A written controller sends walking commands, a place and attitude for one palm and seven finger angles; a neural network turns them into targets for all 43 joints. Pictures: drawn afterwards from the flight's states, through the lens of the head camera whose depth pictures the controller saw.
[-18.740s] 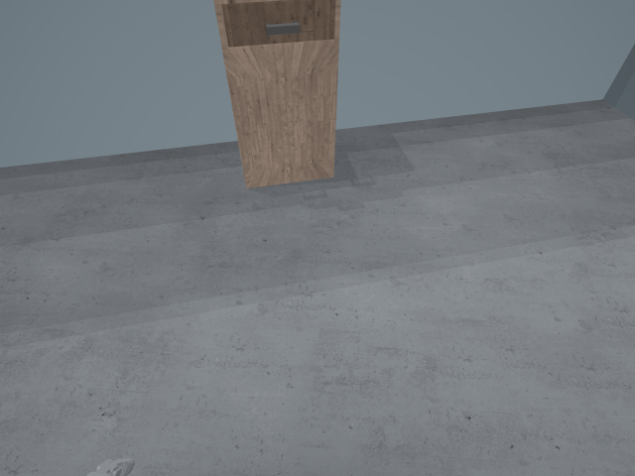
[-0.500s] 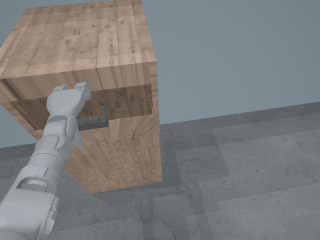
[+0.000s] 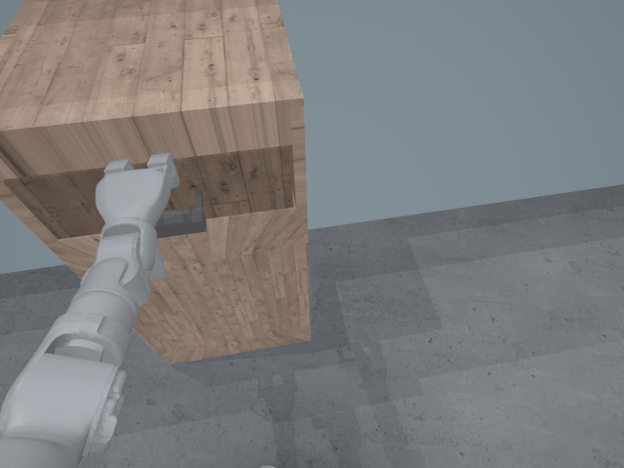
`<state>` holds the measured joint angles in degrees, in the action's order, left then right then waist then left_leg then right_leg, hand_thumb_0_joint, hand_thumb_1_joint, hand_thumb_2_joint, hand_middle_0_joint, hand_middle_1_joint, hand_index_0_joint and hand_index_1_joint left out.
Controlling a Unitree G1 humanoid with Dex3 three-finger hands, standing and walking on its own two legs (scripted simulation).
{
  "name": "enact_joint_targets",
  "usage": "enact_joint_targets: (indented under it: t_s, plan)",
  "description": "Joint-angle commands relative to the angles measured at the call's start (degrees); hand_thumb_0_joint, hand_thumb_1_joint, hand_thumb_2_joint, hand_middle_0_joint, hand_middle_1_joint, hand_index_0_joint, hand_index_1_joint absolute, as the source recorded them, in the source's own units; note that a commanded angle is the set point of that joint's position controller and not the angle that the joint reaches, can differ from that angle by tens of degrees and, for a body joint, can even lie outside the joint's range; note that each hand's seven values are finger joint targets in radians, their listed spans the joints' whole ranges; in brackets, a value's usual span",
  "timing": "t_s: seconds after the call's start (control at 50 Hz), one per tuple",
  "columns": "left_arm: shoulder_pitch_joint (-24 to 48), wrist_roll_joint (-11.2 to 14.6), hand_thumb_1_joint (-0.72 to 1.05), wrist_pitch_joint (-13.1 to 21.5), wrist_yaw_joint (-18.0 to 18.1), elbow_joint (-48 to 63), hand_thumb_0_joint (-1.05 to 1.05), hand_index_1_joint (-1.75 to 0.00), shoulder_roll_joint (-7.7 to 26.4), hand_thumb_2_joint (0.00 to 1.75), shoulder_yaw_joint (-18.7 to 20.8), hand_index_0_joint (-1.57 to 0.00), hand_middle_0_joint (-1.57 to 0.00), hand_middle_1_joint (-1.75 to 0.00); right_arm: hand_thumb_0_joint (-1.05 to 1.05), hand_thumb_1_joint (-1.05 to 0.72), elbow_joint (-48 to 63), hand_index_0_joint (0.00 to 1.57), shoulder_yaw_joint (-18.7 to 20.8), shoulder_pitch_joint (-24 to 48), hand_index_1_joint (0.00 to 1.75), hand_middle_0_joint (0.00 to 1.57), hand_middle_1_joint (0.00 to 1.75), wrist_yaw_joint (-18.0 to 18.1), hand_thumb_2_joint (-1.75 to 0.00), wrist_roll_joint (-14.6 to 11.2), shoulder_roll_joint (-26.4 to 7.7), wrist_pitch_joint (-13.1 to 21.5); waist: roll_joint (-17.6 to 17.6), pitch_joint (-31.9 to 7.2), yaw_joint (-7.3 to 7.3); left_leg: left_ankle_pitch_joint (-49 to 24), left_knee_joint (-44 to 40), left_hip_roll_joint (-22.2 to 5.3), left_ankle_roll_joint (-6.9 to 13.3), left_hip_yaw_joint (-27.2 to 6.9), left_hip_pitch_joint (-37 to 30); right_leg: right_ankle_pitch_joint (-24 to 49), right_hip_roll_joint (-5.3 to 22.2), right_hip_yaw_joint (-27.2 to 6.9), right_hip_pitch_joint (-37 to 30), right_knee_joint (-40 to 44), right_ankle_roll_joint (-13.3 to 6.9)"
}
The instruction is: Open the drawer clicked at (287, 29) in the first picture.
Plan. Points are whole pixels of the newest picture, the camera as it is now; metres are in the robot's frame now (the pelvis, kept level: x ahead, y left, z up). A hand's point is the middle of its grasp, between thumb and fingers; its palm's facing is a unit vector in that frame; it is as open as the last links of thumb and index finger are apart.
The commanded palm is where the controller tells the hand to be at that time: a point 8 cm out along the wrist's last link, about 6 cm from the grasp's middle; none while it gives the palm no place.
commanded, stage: lower the fingers behind the handle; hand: left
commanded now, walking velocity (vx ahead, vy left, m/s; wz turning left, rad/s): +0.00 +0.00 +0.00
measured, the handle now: (165, 212) +0.48 +0.24 +0.01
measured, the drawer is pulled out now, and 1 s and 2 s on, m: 0.00 0.00 0.00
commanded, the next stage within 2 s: lift the fingers back up to retry in 0.92 s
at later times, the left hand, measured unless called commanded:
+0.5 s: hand (148, 229) +0.44 +0.25 +0.02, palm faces +0.03 -0.01 -1.00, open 13.6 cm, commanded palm +0.43 +0.24 +0.06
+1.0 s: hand (148, 231) +0.44 +0.25 +0.02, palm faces +0.01 +0.00 -1.00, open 13.8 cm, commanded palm +0.42 +0.24 +0.06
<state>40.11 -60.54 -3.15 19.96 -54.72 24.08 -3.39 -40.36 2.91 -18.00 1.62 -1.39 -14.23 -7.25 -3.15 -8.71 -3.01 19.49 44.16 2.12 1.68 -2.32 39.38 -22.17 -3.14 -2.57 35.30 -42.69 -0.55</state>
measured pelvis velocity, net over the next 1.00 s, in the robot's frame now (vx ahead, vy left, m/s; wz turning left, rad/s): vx -0.02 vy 0.01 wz -0.01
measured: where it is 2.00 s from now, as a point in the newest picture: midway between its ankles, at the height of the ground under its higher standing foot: outside the picture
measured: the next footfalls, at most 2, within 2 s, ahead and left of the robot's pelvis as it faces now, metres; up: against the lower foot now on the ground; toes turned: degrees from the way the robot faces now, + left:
none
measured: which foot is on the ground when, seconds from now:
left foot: down 0.00-1.00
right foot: down 0.00-1.00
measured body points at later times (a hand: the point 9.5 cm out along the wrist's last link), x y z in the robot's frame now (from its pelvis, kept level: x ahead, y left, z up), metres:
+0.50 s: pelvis -0.01 +0.00 -0.01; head +0.07 -0.01 +0.43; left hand +0.44 +0.24 +0.08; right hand +0.04 -0.28 -0.14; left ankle +0.01 +0.10 -0.71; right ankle -0.02 -0.12 -0.71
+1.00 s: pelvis -0.02 +0.01 -0.02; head +0.06 +0.01 +0.43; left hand +0.44 +0.25 +0.08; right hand +0.01 -0.26 -0.14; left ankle +0.01 +0.10 -0.71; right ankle -0.02 -0.12 -0.71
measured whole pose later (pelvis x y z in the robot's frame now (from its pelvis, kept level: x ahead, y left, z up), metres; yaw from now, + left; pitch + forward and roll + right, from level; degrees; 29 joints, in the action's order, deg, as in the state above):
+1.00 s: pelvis -0.02 +0.01 -0.02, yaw +0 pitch +18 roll -2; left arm 44.1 -61.2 -1.8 20.9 -59.2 26.9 -4.0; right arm -38.6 2.0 -20.5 2.3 -1.4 -14.4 -6.1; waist -2.7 -9.4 -4.2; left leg 20.2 50.7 1.8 2.0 -2.4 48.4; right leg -22.7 -3.7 -2.1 43.9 -48.7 0.0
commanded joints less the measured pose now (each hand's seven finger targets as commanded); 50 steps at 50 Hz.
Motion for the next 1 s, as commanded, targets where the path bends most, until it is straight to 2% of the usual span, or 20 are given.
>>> enact_joint_targets:
  t_s: [0.0,0.08,0.12,0.14,0.16,0.2,0.26,0.32,0.38,0.44,0.52,0.58,0.62,0.66,0.74,0.82,0.84,0.86,0.94,0.98]
  plan:
    - [20.13,-0.57,-0.50,-2.72,-0.86,3.14,0.00,-1.20,14.95,0.30,3.02,-0.30,-0.30,-1.20,0.00,-0.90,5.87,0.20,2.23,-3.40,0.30,0.20,0.30,1.46,-0.90,0.01,-8.77,1.04,4.09,-15.37,-1.41,-12.71,-5.12,-0.46,1.24,2.46,-12.25,13.32,-0.34,2.88,-5.35,6.70,-1.53]
    - [17.19,-0.32,-0.50,-1.01,-2.93,0.95,0.00,-1.20,17.07,0.30,4.22,-0.30,-0.30,-1.20,0.00,-0.90,6.67,0.20,1.72,-3.47,0.30,0.20,0.30,2.15,-0.90,-0.20,-8.89,0.91,6.04,-12.97,-1.08,-9.75,-4.94,-0.32,1.51,2.82,-9.13,12.25,0.07,2.12,-5.90,7.10,-1.32]
    - [20.47,0.08,-0.50,1.60,-3.38,4.67,0.00,-1.20,15.19,0.30,2.45,-0.30,-0.30,-1.20,0.00,-0.90,7.48,0.20,1.88,-3.62,0.30,0.20,0.30,2.41,-0.90,-0.19,-8.61,1.58,4.65,-12.98,-2.02,-8.28,-4.52,-0.36,1.63,2.71,-9.29,10.70,0.19,1.96,-4.28,7.17,-1.20]
    - [22.35,0.14,-0.50,3.30,-3.30,6.19,0.00,-1.20,15.93,0.30,3.18,-0.30,-0.30,-1.20,0.00,-0.90,7.40,0.20,2.09,-3.84,0.30,0.20,0.30,2.51,-0.90,0.07,-8.46,1.98,4.09,-13.58,-2.39,-8.41,-3.96,-0.46,1.80,2.60,-9.49,10.58,0.22,1.71,-4.07,6.96,-1.23]
    - [22.97,-0.25,-0.50,5.15,-2.87,8.63,0.00,-1.20,18.12,0.30,4.85,-0.30,-0.30,-1.20,0.00,-0.90,7.42,0.20,2.32,-4.23,0.30,0.20,0.30,2.69,-0.90,0.07,-8.49,2.26,2.39,-15.94,-1.85,-9.24,-3.31,-0.51,1.78,2.34,-10.11,10.90,0.08,1.54,-3.76,5.97,-1.35]
    - [21.28,-0.58,-0.50,6.86,-1.28,8.91,0.00,-1.20,18.51,0.30,5.96,-0.30,-0.30,-1.20,0.00,-0.90,6.96,0.20,2.62,-4.58,0.30,0.20,0.30,2.83,-0.90,0.36,-8.01,2.45,1.12,-18.49,-1.63,-10.78,-1.77,-0.30,1.80,2.50,-10.42,12.45,-0.09,1.32,-3.56,4.76,-1.39]
    - [19.47,-0.88,-0.50,5.99,-0.08,4.42,0.00,-1.20,12.90,0.30,2.17,-0.30,-0.30,-1.20,0.00,-0.90,6.03,0.20,2.85,-5.45,0.30,0.20,0.30,2.07,-0.90,0.24,-8.06,2.91,2.41,-14.08,-3.15,-9.00,-0.95,-0.67,1.41,1.96,-8.41,9.42,-0.47,2.55,2.31,4.20,-1.42]
    - [21.82,-0.94,-0.50,5.20,1.91,5.52,0.00,-1.20,14.55,0.30,3.45,-0.30,-0.30,-1.20,0.00,-0.90,5.21,0.20,3.17,-6.23,0.30,0.20,0.30,1.50,-0.90,0.59,-8.44,2.89,0.25,-17.86,-2.96,-11.27,0.29,-0.74,1.25,1.68,-9.48,10.89,-0.70,2.61,2.98,2.71,-1.74]
    - [21.63,-0.46,-0.50,2.70,2.44,3.61,0.00,-1.20,12.16,0.30,2.07,-0.30,-0.30,-1.20,0.00,-0.90,4.58,0.20,3.39,-7.07,0.30,0.20,0.30,0.89,-0.90,0.69,-8.47,2.65,0.75,-19.26,-3.20,-12.97,0.94,-0.76,1.22,1.86,-9.94,12.56,-0.88,2.94,2.87,2.26,-1.60]
    - [22.25,-0.23,-0.50,0.26,2.05,0.92,0.00,-1.20,13.47,0.30,2.63,-0.30,-0.30,-1.20,0.00,-0.90,4.30,0.20,3.05,-7.06,0.30,0.20,0.30,0.84,-0.90,0.59,-8.94,2.08,3.94,-17.92,-3.66,-12.37,0.77,-0.63,1.37,1.87,-7.74,13.32,-0.81,2.87,1.43,2.64,-1.46]
    - [21.46,-0.81,-0.50,-2.14,0.81,-2.33,0.00,-1.20,14.17,0.30,1.65,-0.30,-0.30,-1.20,0.00,-0.90,4.80,0.20,2.29,-6.48,0.30,0.20,0.30,1.23,-0.90,0.11,-9.15,1.51,4.88,-14.14,-3.86,-7.82,-0.13,-0.38,1.64,2.23,-5.34,9.34,-0.57,2.58,2.23,3.95,-1.15]
    - [21.04,-1.08,-0.50,-2.26,-0.37,-3.28,0.00,-1.20,16.70,0.30,2.91,-0.30,-0.30,-1.20,0.00,-0.90,5.23,0.20,1.79,-6.30,0.30,0.20,0.30,1.61,-0.90,0.11,-9.21,1.18,4.27,-14.14,-3.19,-7.23,-0.43,-0.29,1.78,2.37,-4.69,9.03,-0.49,2.34,1.07,3.95,-1.19]
    - [21.22,-0.89,-0.50,-1.99,-1.23,-3.06,0.00,-1.20,15.95,0.30,1.83,-0.30,-0.30,-1.20,0.00,-0.90,5.91,0.20,1.48,-6.04,0.30,0.20,0.30,1.88,-0.90,-0.01,-9.01,1.18,4.39,-13.11,-3.51,-5.44,-0.66,-0.18,1.80,2.53,-4.02,7.35,-0.34,2.30,1.32,4.52,-1.04]
    - [22.19,-1.19,-0.50,-1.04,-1.68,-2.55,0.00,-1.20,17.39,0.30,2.51,-0.30,-0.30,-1.20,0.00,-0.90,6.18,0.20,1.35,-6.04,0.30,0.20,0.30,2.18,-0.90,-0.02,-8.99,1.26,3.59,-13.08,-3.53,-4.57,-0.53,-0.26,1.86,2.46,-3.75,6.09,-0.31,2.06,2.03,4.40,-1.02]
    - [22.04,-1.02,-0.50,0.73,-1.75,-0.83,0.00,-1.20,15.89,0.30,2.28,-0.30,-0.30,-1.20,0.00,-0.90,6.82,0.20,1.51,-6.21,0.30,0.20,0.30,2.17,-0.90,0.15,-8.63,1.66,2.11,-13.83,-3.22,-4.85,-0.38,-0.57,1.67,1.90,-5.12,5.25,-0.57,2.64,3.77,3.63,-1.46]
    - [20.36,-0.79,-0.50,1.59,-0.86,-0.15,0.00,-1.20,14.03,0.30,1.65,-0.30,-0.30,-1.20,0.00,-0.90,7.24,0.20,1.79,-6.39,0.30,0.20,0.30,1.93,-0.90,0.13,-8.43,2.20,2.12,-14.85,-2.78,-4.67,-0.06,-0.72,1.52,1.84,-5.57,4.71,-0.80,2.91,4.77,3.00,-1.46]
    - [21.54,-0.64,-0.50,1.79,-0.58,0.22,0.00,-1.20,14.99,0.30,2.71,-0.30,-0.30,-1.20,0.00,-0.90,7.01,0.20,1.87,-6.70,0.30,0.20,0.30,1.88,-0.90,0.27,-8.65,2.21,3.20,-15.62,-2.97,-5.20,-0.12,-0.97,1.46,1.33,-5.74,5.00,-0.83,3.20,4.50,2.55,-1.56]
    - [21.37,-0.68,-0.50,1.71,-0.33,0.18,0.00,-1.20,13.53,0.30,1.52,-0.30,-0.30,-1.20,0.00,-0.90,7.10,0.20,2.01,-6.69,0.30,0.20,0.30,1.84,-0.90,0.20,-8.50,2.36,2.64,-16.12,-3.14,-4.72,0.09,-0.89,1.50,1.54,-6.22,4.52,-0.88,3.07,5.25,2.60,-1.40]
    - [23.21,-0.09,-0.50,0.97,0.56,0.47,0.00,-1.20,12.68,0.30,1.36,-0.30,-0.30,-1.20,0.00,-0.90,6.44,0.20,2.23,-7.04,0.30,0.20,0.30,1.49,-0.90,0.33,-8.73,2.69,2.96,-16.14,-3.48,-4.51,-0.09,-1.06,1.38,0.86,-6.66,4.05,-1.00,3.47,6.13,2.42,-1.56]
    - [22.63,-0.34,-0.50,0.31,0.86,-0.30,0.00,-1.20,13.90,0.30,2.06,-0.30,-0.30,-1.20,0.00,-0.90,6.10,0.20,2.16,-7.32,0.30,0.20,0.30,1.47,-0.90,0.21,-8.84,2.70,2.48,-16.45,-3.08,-4.46,-0.30,-1.10,1.31,0.98,-6.68,3.97,-1.00,3.49,5.94,2.34,-1.54]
